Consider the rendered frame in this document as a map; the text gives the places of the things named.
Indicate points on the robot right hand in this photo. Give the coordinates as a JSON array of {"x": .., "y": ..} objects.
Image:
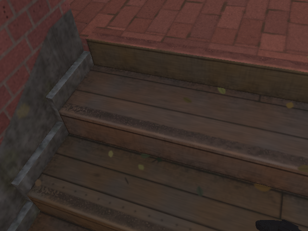
[{"x": 275, "y": 225}]

